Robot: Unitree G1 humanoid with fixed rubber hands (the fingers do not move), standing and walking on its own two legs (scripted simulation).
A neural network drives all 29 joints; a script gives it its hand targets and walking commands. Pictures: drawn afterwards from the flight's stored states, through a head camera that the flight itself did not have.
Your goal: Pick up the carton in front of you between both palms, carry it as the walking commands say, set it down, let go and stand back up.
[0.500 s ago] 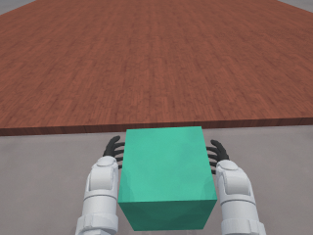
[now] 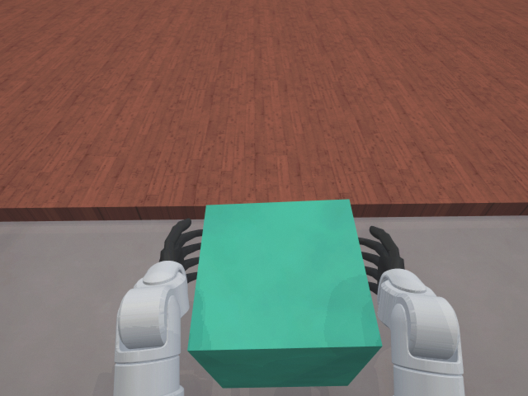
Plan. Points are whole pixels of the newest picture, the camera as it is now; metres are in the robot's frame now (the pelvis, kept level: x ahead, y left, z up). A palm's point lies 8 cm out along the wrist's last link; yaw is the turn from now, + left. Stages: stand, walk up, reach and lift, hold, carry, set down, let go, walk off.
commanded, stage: carry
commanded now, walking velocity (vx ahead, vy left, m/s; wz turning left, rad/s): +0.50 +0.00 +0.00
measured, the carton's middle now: (281, 300) +0.28 +0.00 +0.01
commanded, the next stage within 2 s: none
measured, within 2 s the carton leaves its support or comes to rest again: neither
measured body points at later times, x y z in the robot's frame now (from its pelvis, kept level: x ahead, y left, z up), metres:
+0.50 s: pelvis +0.30 +0.02 -0.02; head +0.29 +0.02 +0.43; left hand +0.58 +0.18 +0.06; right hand +0.59 -0.12 +0.06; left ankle +0.43 +0.12 -0.75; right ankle +0.13 -0.10 -0.75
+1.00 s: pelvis +0.65 +0.01 -0.03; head +0.64 +0.01 +0.42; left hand +0.93 +0.18 +0.10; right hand +0.95 -0.12 +0.09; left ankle +0.44 +0.12 -0.74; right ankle +0.78 -0.07 -0.75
